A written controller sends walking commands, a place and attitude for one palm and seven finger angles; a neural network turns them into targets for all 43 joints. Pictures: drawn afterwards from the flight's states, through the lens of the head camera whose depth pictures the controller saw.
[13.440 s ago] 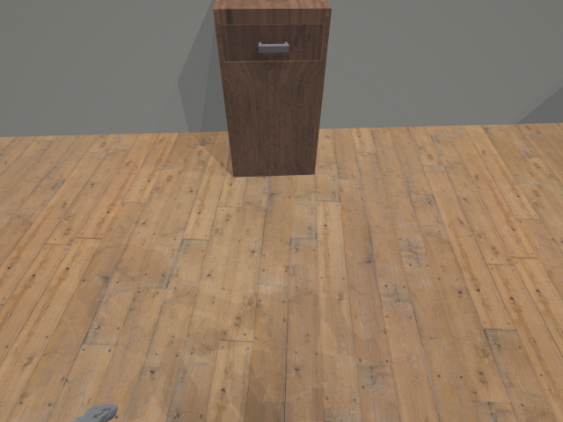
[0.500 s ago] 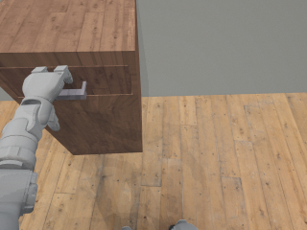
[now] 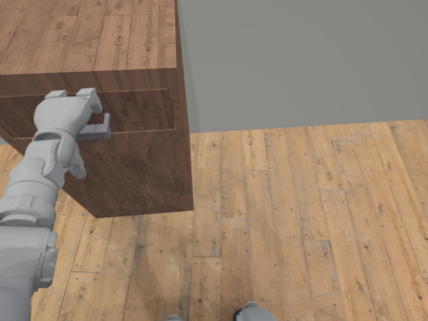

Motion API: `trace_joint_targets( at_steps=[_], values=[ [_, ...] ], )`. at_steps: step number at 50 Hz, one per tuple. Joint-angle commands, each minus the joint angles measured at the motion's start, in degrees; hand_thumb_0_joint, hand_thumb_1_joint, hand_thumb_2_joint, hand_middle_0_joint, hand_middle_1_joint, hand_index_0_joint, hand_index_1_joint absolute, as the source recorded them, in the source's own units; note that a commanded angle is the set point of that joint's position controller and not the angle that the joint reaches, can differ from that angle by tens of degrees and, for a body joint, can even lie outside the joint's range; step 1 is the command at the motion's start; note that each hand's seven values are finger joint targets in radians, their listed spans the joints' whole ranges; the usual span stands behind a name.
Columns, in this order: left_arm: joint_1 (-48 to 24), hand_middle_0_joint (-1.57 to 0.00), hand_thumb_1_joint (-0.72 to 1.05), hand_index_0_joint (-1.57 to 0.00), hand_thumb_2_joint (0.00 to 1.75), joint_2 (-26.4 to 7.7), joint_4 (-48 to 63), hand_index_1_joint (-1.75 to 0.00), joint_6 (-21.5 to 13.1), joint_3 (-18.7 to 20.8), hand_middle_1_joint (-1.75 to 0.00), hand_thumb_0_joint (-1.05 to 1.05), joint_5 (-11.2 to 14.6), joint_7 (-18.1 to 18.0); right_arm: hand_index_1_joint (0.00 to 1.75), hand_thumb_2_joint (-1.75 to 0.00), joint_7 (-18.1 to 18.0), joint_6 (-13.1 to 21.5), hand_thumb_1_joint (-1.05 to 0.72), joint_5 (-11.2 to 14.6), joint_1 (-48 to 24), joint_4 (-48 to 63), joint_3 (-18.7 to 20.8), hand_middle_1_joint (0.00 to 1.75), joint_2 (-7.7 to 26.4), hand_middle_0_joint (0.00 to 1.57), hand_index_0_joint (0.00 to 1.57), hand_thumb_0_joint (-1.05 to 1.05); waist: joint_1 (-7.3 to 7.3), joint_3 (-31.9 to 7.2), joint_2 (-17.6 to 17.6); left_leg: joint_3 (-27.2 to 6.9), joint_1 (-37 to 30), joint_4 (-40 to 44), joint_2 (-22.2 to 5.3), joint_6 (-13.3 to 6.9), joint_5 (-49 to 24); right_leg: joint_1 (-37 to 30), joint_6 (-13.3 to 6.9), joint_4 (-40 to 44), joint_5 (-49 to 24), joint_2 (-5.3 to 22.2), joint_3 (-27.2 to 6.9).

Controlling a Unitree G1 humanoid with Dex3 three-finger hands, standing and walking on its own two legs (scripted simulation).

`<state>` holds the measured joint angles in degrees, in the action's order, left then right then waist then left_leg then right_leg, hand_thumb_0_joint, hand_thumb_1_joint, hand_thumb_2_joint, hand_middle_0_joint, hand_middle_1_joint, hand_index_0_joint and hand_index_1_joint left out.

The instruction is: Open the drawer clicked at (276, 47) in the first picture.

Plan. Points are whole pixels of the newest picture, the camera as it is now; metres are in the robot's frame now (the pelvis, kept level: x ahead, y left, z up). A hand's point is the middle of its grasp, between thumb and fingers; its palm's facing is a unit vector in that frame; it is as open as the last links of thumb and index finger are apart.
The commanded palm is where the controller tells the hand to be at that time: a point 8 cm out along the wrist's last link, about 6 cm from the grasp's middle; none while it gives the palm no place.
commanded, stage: move the hooked fingers above the handle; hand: left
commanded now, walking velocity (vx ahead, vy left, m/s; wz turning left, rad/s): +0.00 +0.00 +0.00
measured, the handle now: (82, 125) +0.54 +0.28 -0.02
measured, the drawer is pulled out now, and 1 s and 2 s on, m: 0.00 0.00 0.00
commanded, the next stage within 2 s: lower the fingers behind the handle in 0.82 s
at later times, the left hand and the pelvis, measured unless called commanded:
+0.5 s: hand (75, 131) +0.48 +0.26 +0.03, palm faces -0.06 -0.06 -1.00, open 13.8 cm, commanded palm +0.47 +0.26 +0.09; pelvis +0.00 +0.00 -0.01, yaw +1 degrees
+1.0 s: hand (70, 128) +0.49 +0.26 +0.04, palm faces -0.04 -0.03 -1.00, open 13.8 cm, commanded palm +0.47 +0.26 +0.08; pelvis +0.00 +0.00 +0.00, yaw +0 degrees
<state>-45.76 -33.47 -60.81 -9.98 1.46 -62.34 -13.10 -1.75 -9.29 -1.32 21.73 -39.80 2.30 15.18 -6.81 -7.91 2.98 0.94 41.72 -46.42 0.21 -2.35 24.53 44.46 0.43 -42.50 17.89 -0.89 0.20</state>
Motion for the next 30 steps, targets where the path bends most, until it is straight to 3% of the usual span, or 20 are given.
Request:
trace_joint_targets(
  at_steps=[1,3,7,9,11,14,16,20,21,24,27,29,30],
  values=[
    [-24.86,-0.30,-0.50,-0.30,0.30,-19.99,14.36,-1.20,-2.06,6.89,-1.20,0.00,0.27,-4.20,0.30,-0.90,-1.23,0.80,-0.90,-0.48,6.35,3.40,3.49,0.30,9.85,0.20,0.20,0.00,1.45,-24.62,3.96,-1.60,-11.26,3.73,0.82,0.03,-27.45,-14.58,-2.92,1.18,-16.85,-1.72,1.09],
    [-22.79,-0.30,-0.50,-0.30,0.30,-22.37,14.23,-1.20,-1.83,9.41,-1.20,0.00,0.28,-5.31,0.30,-0.90,-0.98,0.56,-0.90,-0.80,5.92,3.00,3.43,0.30,10.18,0.20,0.20,0.00,2.39,-25.58,4.21,-1.59,-11.12,3.07,0.76,0.25,-29.81,-14.80,-2.99,0.38,-18.11,-1.80,1.23],
    [-21.48,-0.30,-0.50,-0.30,0.30,-19.65,9.77,-1.20,0.90,6.51,-1.20,0.00,0.62,-5.78,0.30,-0.90,-0.61,0.65,-0.90,-0.38,6.63,2.53,3.59,0.30,10.39,0.20,0.20,0.00,1.20,-23.98,1.81,-0.80,-9.24,3.16,0.89,0.01,-26.82,-14.89,-2.47,1.28,-17.71,-1.80,1.23],
    [-21.47,-0.30,-0.50,-0.30,0.30,-20.48,8.56,-1.20,1.69,6.26,-1.20,0.00,0.63,-4.91,0.30,-0.90,-0.88,0.56,-0.90,-0.11,6.64,2.52,3.53,0.30,10.66,0.20,0.20,0.00,0.97,-25.02,1.29,-0.52,-8.96,3.40,1.03,-0.19,-25.49,-16.11,-2.29,1.71,-17.92,-1.68,0.78],
    [-23.74,-0.30,-0.50,-0.30,0.30,-17.17,7.56,-1.20,1.92,2.86,-1.20,0.00,0.85,-3.40,0.30,-0.90,-1.22,0.82,-0.90,0.39,7.42,2.47,3.63,0.30,10.49,0.20,0.20,0.00,-0.80,-22.43,-0.56,-0.82,-8.67,3.92,0.90,-0.38,-23.26,-15.01,-2.17,2.76,-16.50,-1.66,1.02],
    [-24.56,-0.30,-0.50,-0.30,0.30,-15.84,10.82,-1.20,-0.58,1.98,-1.20,0.00,1.40,-0.96,0.30,-0.90,-1.80,1.15,-0.90,0.48,8.11,2.55,4.14,0.30,10.09,0.20,0.20,0.00,-0.99,-25.72,1.27,-1.03,-12.63,3.32,0.82,-0.47,-26.18,-15.33,-2.20,3.07,-18.11,-1.66,0.47],
    [-26.36,-0.30,-0.50,-0.30,0.30,-13.74,12.65,-1.20,-2.46,0.34,-1.20,0.00,1.83,0.10,0.30,-0.90,-2.24,1.34,-0.90,0.40,8.24,2.53,4.24,0.30,9.67,0.20,0.20,0.00,-1.96,-24.72,1.89,-1.54,-14.18,2.87,0.73,-0.36,-27.13,-13.20,-2.21,3.16,-17.68,-1.80,0.60],
    [-27.06,-0.30,-0.50,-0.30,0.30,-18.87,14.44,-1.20,-5.30,5.26,-1.20,0.00,1.62,-1.35,0.30,-0.90,-2.35,1.36,-0.90,-0.14,7.73,2.07,3.92,0.30,9.75,0.20,0.20,0.00,-0.53,-23.95,5.18,-2.40,-14.01,1.97,0.75,0.21,-28.76,-10.22,-2.75,1.38,-16.24,-1.90,1.14],
    [-27.97,-0.30,-0.50,-0.30,0.30,-17.75,14.56,-1.20,-5.23,4.33,-1.20,0.00,1.23,-2.28,0.30,-0.90,-2.18,1.42,-0.90,-0.29,7.36,2.20,3.81,0.30,9.57,0.20,0.20,0.00,-1.06,-23.19,6.42,-2.46,-13.87,1.62,0.80,0.42,-28.99,-8.60,-2.84,1.02,-15.73,-2.00,1.41],
    [-26.14,-0.30,-0.50,-0.30,0.30,-21.98,12.55,-1.20,-3.12,8.38,-1.20,0.00,0.36,-5.53,0.30,-0.90,-1.24,1.03,-0.90,-0.91,6.76,2.01,3.31,0.30,10.15,0.20,0.20,0.00,0.79,-24.30,7.68,-2.88,-12.73,0.73,0.63,1.11,-31.87,-7.74,-3.01,-1.03,-15.74,-2.15,2.25],
    [-24.85,-0.30,-0.50,-0.30,0.30,-19.70,9.95,-1.20,0.93,6.55,-1.20,0.00,-0.12,-7.09,0.30,-0.90,-0.24,0.99,-0.90,-0.97,6.82,2.59,3.24,0.30,10.26,0.20,0.20,0.00,1.02,-25.88,7.37,-2.50,-12.86,0.42,0.46,1.44,-34.65,-8.61,-2.88,-1.38,-17.42,-2.27,2.83],
    [-24.02,-0.30,-0.50,-0.30,0.30,-20.52,8.22,-1.20,3.33,6.65,-1.20,0.00,-0.19,-6.48,0.30,-0.90,-0.03,0.62,-0.90,-0.77,7.35,2.64,3.18,0.30,10.66,0.20,0.20,0.00,1.15,-28.17,4.97,-2.17,-12.61,0.37,0.26,1.19,-36.20,-11.59,-2.51,-1.36,-19.98,-2.26,2.55],
    [-23.62,-0.30,-0.50,-0.30,0.30,-18.07,7.51,-1.20,4.43,4.54,-1.20,0.00,-0.17,-5.71,0.30,-0.90,0.03,0.51,-0.90,-0.51,7.56,2.88,3.30,0.30,10.54,0.20,0.20,0.00,0.64,-28.11,4.51,-2.30,-13.45,0.76,0.07,1.27,-36.32,-11.65,-2.43,-0.73,-19.89,-2.30,2.65]
  ],
)
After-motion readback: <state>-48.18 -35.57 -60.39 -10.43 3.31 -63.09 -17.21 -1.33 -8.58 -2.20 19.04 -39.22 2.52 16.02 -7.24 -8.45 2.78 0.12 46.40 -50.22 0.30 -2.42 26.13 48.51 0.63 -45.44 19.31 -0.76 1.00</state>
